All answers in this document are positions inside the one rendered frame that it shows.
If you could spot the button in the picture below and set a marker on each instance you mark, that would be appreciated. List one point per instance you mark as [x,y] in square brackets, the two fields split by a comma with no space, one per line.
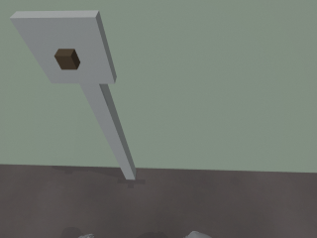
[67,59]

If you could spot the panel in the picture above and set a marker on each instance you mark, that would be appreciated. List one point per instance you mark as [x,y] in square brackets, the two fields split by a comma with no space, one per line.
[44,32]

